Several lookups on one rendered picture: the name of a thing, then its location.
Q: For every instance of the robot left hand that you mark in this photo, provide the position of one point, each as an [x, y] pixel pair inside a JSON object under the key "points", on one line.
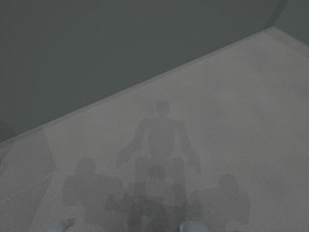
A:
{"points": [[63, 225]]}

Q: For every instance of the robot right thigh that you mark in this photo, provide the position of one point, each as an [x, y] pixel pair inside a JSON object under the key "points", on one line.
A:
{"points": [[192, 225]]}

